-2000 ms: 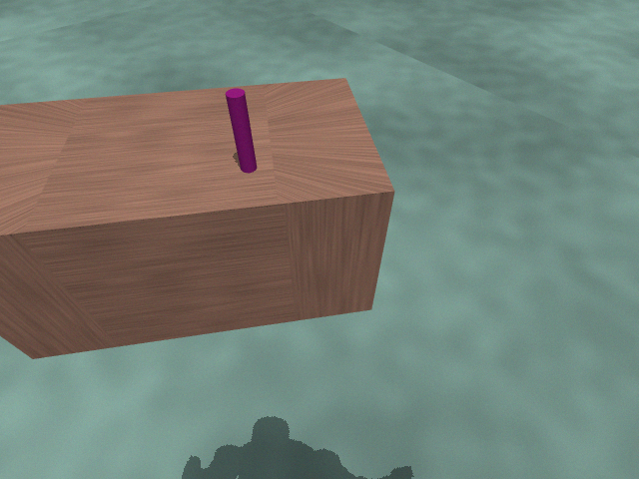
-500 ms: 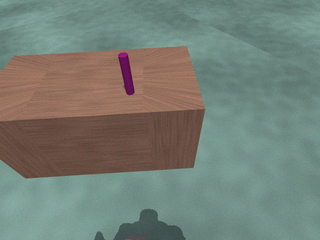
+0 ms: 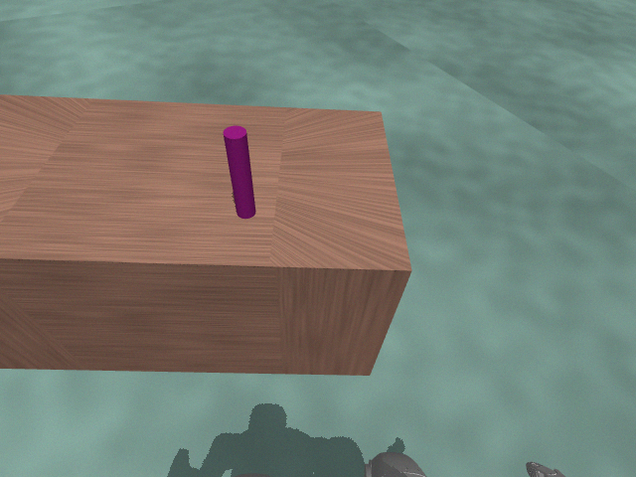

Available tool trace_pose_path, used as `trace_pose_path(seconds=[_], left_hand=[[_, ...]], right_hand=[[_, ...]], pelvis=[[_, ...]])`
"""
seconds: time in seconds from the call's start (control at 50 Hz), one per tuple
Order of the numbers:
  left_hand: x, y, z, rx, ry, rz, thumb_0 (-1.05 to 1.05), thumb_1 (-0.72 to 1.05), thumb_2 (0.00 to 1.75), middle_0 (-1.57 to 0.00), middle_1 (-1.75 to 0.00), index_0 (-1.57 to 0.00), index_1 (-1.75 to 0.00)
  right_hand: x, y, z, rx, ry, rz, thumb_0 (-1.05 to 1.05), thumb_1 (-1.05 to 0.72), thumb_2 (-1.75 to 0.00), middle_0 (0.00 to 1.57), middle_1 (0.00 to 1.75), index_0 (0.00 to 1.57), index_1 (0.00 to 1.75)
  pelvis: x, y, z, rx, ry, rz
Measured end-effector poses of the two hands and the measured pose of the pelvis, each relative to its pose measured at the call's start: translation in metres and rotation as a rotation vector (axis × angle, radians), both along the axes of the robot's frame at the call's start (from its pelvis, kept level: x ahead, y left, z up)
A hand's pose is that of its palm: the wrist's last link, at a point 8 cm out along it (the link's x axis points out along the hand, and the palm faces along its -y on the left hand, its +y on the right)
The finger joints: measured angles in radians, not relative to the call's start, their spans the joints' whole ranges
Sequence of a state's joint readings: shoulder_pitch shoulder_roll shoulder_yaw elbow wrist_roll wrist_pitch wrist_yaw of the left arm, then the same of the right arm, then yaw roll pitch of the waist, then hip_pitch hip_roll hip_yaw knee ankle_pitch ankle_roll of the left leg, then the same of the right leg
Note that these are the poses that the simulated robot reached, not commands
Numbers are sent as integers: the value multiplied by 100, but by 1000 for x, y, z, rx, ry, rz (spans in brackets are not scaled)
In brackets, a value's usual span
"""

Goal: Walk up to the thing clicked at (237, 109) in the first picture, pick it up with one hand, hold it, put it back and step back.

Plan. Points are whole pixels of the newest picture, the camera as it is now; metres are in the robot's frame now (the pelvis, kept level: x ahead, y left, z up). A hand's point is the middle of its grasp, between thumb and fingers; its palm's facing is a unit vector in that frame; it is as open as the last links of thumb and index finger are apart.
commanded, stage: walk up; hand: left
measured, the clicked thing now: (241, 176) +0.67 +0.21 -0.06
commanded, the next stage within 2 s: none
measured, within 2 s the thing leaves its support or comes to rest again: neither
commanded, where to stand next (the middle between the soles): +0.22 -0.04 m, yaw +4 degrees
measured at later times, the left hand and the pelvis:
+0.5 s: hand (174, 475) +0.13 +0.20 -0.11, palm faces +0.06 -0.89 -0.45, open 7.3 cm; pelvis +0.14 -0.08 +0.00, yaw +4 degrees
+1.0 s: hand (174, 455) +0.16 +0.22 -0.15, palm faces +0.06 -0.90 -0.44, open 7.3 cm; pelvis +0.15 -0.06 -0.01, yaw +6 degrees
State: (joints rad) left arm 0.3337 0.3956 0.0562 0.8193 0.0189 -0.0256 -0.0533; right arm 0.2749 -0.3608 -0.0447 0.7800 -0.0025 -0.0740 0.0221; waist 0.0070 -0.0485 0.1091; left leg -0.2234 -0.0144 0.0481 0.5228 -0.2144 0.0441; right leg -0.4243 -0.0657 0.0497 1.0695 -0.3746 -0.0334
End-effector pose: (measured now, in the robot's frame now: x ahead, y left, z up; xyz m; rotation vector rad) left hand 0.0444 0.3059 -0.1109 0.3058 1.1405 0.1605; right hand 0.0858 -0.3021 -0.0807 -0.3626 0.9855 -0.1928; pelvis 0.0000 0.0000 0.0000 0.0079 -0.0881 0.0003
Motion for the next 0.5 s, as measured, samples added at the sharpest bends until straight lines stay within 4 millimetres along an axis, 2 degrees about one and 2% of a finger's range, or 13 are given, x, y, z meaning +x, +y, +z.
trace_pose_path(seconds=[0.12,0.18,0.24,0.3,0.38,0.5], left_hand=[[42,-12,15,42,-21,-9,0,91,90,-20,-30,-21,-30],[57,-22,22,87,-14,-1,0,91,90,-20,-30,-21,-30],[64,-33,24,144,-23,32,0,91,90,-20,-30,-21,-30],[65,-47,33,155,-23,71,0,91,90,-20,-30,-21,-30],[67,-61,46,149,5,105,0,91,90,-20,-30,-21,-30],[79,-65,41,139,51,122,0,90,90,-21,-30,-21,-30]], right_hand=[[9,-37,-8,5,72,-4,0,-90,-90,21,30,21,30],[22,-61,-23,19,106,-14,0,-90,-90,21,30,21,30],[43,-82,-45,21,146,-9,1,-90,-90,21,30,20,30],[67,-86,-52,37,188,20,1,-90,-90,20,30,20,29],[103,-82,-47,69,188,61,1,-90,-90,20,30,20,29],[147,-72,-40,68,190,100,0,-90,-90,20,30,20,29]], pelvis=[[36,-26,1,11,10,6],[58,-44,-6,17,23,13],[79,-61,-16,-11,28,30],[95,-69,-11,3,30,46],[116,-73,2,11,37,58],[138,-75,5,5,41,78]])
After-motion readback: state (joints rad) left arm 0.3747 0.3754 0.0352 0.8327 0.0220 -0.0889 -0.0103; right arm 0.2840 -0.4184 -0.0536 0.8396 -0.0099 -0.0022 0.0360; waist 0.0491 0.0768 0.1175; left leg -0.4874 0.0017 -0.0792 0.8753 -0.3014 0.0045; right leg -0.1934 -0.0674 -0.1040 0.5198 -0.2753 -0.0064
